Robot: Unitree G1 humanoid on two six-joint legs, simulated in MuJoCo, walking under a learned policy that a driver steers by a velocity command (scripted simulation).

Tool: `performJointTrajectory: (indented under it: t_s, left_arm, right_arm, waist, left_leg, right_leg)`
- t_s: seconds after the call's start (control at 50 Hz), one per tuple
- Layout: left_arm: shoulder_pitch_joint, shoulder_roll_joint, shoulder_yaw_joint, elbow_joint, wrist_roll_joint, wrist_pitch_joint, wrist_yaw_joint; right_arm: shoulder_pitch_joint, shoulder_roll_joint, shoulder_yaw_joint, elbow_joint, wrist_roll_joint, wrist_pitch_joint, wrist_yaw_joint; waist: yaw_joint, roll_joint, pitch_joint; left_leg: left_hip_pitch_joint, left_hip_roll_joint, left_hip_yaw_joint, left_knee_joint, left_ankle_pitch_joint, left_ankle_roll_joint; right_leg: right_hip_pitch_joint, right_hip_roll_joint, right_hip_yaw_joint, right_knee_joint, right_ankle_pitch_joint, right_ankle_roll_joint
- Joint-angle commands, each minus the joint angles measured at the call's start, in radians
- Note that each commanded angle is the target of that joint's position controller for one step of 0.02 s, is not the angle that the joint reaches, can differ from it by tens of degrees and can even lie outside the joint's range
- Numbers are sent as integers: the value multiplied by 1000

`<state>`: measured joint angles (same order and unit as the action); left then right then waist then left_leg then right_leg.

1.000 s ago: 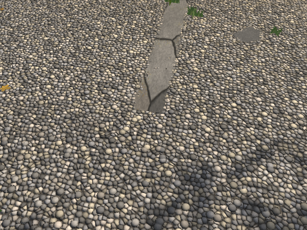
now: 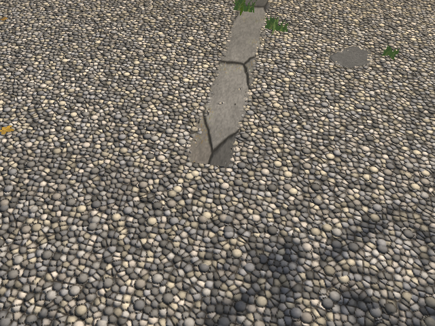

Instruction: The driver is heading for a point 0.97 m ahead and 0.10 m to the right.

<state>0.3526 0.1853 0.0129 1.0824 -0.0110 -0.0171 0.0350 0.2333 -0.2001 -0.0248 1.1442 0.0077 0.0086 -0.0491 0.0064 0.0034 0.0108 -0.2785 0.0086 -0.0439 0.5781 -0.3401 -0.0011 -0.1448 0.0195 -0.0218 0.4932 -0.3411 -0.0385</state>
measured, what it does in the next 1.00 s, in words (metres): walks ahead: left foot, then right foot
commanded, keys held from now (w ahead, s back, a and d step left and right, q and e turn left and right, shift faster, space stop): w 1.00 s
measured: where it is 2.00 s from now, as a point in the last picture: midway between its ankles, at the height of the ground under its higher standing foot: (220, 236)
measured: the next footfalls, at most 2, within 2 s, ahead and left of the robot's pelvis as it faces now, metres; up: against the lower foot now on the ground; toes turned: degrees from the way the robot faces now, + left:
left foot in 0.20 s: +0.10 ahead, +0.14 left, +0.00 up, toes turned +2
right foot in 0.68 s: +0.49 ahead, -0.08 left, +0.00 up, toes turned -3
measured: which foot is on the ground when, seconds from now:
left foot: up 0.00-0.18, down 0.20-0.70, up 0.72-1.00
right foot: down 0.00-0.20, up 0.22-0.66, down 0.68-1.00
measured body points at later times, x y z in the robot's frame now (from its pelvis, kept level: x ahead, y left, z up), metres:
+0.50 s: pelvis +0.17 +0.05 +0.01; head +0.19 +0.07 +0.46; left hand +0.34 +0.30 -0.11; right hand +0.09 -0.17 -0.13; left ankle +0.06 +0.14 -0.74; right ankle +0.33 -0.11 -0.68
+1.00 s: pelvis +0.47 +0.00 +0.01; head +0.49 +0.00 +0.46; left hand +0.47 +0.26 -0.13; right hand +0.62 -0.26 -0.10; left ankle +0.62 +0.18 -0.66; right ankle +0.45 -0.08 -0.74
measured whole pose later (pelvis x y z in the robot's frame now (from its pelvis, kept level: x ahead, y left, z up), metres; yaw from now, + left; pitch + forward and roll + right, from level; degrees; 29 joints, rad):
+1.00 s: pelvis +0.47 +0.00 +0.01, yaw +0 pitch +1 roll -2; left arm 0.35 0.23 0.05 1.01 0.00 -0.10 -0.01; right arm 0.12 -0.26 -0.06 0.90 0.01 -0.09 -0.02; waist 0.06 0.04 0.00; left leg -0.70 0.15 -0.04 0.86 -0.04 0.02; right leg -0.08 0.08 -0.06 0.23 -0.16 -0.07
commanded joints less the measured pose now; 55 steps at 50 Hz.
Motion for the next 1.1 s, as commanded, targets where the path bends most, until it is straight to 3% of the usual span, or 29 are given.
performJointTrajectory:
  t_s: [0.02, 0.06, 0.1, 0.14, 0.18, 0.2, 0.22, 0.24, 0.26, 0.28, 0.34, 0.4, 0.46, 0.52, 0.58, 0.64, 0.66, 0.68, 0.7, 0.72, 0.74, 0.76, 0.78, 0.8, 0.84, 0.88, 0.96, 1.02, 1.1]
  left_arm:
    - [98, 221, 58, -24, -11, -17, 10]
    - [90, 191, 57, -38, -2, -39, 5]
    - [61, 182, 58, -57, -18, -46, -1]
    - [25, 199, 62, -69, -27, -38, -7]
    - [12, 191, 56, -82, -22, -38, -11]
    - [-31, 136, 39, -106, -13, -47, -18]
    - [-22, 50, 20, -148, -11, -69, -17]
    - [-40, 92, 30, -157, -35, -85, -19]
    - [-74, 120, 35, -172, -50, -98, -27]
    - [-79, 132, 40, -166, -43, -104, -31]
    - [-84, 148, 61, -157, -18, -95, -39]
    - [-169, 107, 54, -190, -10, -77, -45]
    - [-328, 83, 39, -252, -10, -79, -49]
    - [-431, 85, 30, -287, -17, -82, -63]
    - [-486, 99, 30, -318, -21, -89, -80]
    - [-373, 163, 58, -302, -19, -95, -86]
    - [-220, 203, 81, -258, -21, -93, -80]
    - [-38, 249, 102, -208, -20, -87, -71]
    - [111, 343, 125, -176, 11, -80, -63]
    - [112, 298, 106, -166, 10, -78, -66]
    - [15, 234, 86, -173, -1, -83, -67]
    - [-83, 189, 72, -194, -3, -88, -67]
    - [-156, 164, 63, -202, 6, -95, -72]
    - [-193, 133, 54, -202, 15, -103, -78]
    - [-186, 122, 51, -181, 17, -106, -82]
    - [-151, 153, 56, -160, 15, -109, -71]
    - [-75, 191, 63, -140, 11, -99, -41]
    - [-14, 203, 65, -126, 0, -93, -32]
    - [66, 211, 71, -100, -14, -74, -27]
  right_arm:
    - [-82, -73, -9, -82, 8, -45, 14]
    - [-107, -82, -16, -106, 20, -73, 31]
    - [-103, -85, -19, -116, 29, -97, 43]
    - [-16, -71, -26, -80, 29, -107, 51]
    - [177, -92, -50, -7, 25, -98, 50]
    - [304, -159, -70, 8, 21, -98, 42]
    - [419, -272, -87, 11, 14, -106, 48]
    - [348, -207, -62, 5, -2, -123, 54]
    - [243, -158, -45, -33, 1, -135, 58]
    - [165, -130, -33, -60, 0, -138, 65]
    - [153, -87, -12, -74, -8, -124, 68]
    - [219, -124, -14, -66, -12, -115, 48]
    - [223, -143, -16, -84, -13, -106, 32]
    - [274, -156, -22, -80, -3, -104, 27]
    - [294, -157, -29, -72, 7, -97, 24]
    - [255, -193, -46, -88, -1, -82, 23]
    - [235, -193, -46, -95, -7, -72, 24]
    - [215, -179, -38, -114, -13, -70, 27]
    - [328, -59, -6, -133, -14, -85, 41]
    - [339, -28, 7, -118, 5, -118, 51]
    - [234, -122, -20, -153, 34, -140, 56]
    - [144, -153, -26, -183, 45, -151, 52]
    - [103, -150, -32, -192, 36, -150, 42]
    - [108, -145, -42, -189, 21, -136, 33]
    - [159, -91, -39, -182, 15, -107, 29]
    - [116, -94, -43, -204, 11, -92, 26]
    - [-60, -109, -48, -266, -4, -96, 30]
    - [-185, -92, -39, -299, 1, -105, 42]
    - [-299, -102, -34, -344, 12, -117, 63]
  waist:
    - [43, -180, 185]
    - [37, -144, 210]
    - [20, -113, 176]
    - [-32, -107, 120]
    - [-107, -72, 52]
    - [-162, 106, 15]
    - [-164, 343, -62]
    - [-119, 212, -17]
    - [-83, 130, 66]
    - [-54, 85, 89]
    - [-23, 88, 85]
    - [-33, 60, 92]
    - [-60, 54, 118]
    - [-84, 65, 137]
    - [-71, 69, 149]
    - [20, 118, 31]
    - [100, 129, -63]
    - [180, 117, -174]
    - [138, -111, -356]
    - [126, -235, -459]
    - [112, -188, -288]
    - [84, -109, -160]
    - [44, -24, -89]
    - [3, -25, -56]
    - [-36, -62, -35]
    - [-43, -62, 9]
    - [-5, -44, 46]
    - [38, -44, 58]
    - [69, -48, 81]
  left_leg:
    - [-225, 3, 71, 238, -93, 38]
    - [-368, 65, 25, 324, -161, 61]
    - [-312, 77, 37, 170, -136, 74]
    - [-27, 7, 134, -25, 27, 61]
    - [270, -51, 152, -74, 112, 44]
    - [389, 124, -110, -206, 1, 101]
    - [518, 364, -601, -388, -126, 256]
    - [450, 413, -709, -421, -257, 295]
    - [384, 383, -590, -416, -255, 263]
    - [335, 329, -454, -424, -160, 225]
    - [257, 212, -180, -440, 189, 158]
    - [256, 201, -100, -453, 394, 179]
    - [212, 179, -41, -481, 415, 177]
    - [224, 187, -13, -501, 395, 177]
    - [326, 229, 1, -464, 469, 169]
    - [418, 247, 24, -281, 897, 138]
    - [393, 217, 52, -102, 1032, 118]
    - [220, 178, 69, 142, 922, 87]
    - [-174, 19, 88, 558, 452, 28]
    - [-330, -83, -59, 783, -198, 24]
    - [-434, -12, -96, 859, -171, 48]
    - [-439, 43, -60, 832, -85, 62]
    - [-391, 91, -41, 759, -4, 65]
    - [-321, 125, -41, 699, 38, 67]
    - [-249, 147, -37, 634, 57, 64]
    - [-289, 160, -22, 556, 101, 45]
    - [-408, 160, -6, 295, 329, 11]
    - [-355, 114, 35, 98, 450, 4]
    - [-352, 78, 25, -37, 414, 0]
  right_leg:
    - [-114, -341, 456, -373, -512, -207]
    - [-21, -380, 483, -371, -362, -222]
    - [21, -324, 365, -336, -220, -169]
    - [-102, -233, 216, -264, -140, -128]
    - [-252, -161, 137, -104, -7, -100]
    - [-367, -71, 22, 226, 63, -39]
    - [-585, 48, -9, 556, -182, 1]
    - [-669, -8, 115, 748, -196, -21]
    - [-731, -64, 133, 798, -92, -51]
    - [-717, -106, 115, 776, 11, -61]
    - [-604, -152, 68, 628, 157, -44]
    - [-636, -151, 28, 524, 222, 1]
    - [-602, -126, -1, 288, 332, 22]
    - [-540, -91, -32, 143, 400, 16]
    - [-534, -80, -16, 61, 383, -20]
    - [-339, -14, -48, 52, 293, -70]
    - [-147, 22, -71, 52, 281, -97]
    - [145, -42, 1, 74, 287, -138]
    - [549, -317, 454, 31, 93, -289]
    - [612, -431, 829, -184, -5, -352]
    - [483, -383, 712, -212, -30, -287]
    - [303, -349, 539, -229, 55, -245]
    - [133, -312, 420, -261, 161, -220]
    - [21, -270, 329, -288, 228, -198]
    - [-83, -240, 252, -344, 243, -206]
    - [-126, -232, 201, -386, 263, -220]
    - [-63, -217, 143, -408, 303, -202]
    - [-44, -190, 95, -402, 313, -172]
    - [67, -229, 139, -333, 298, -169]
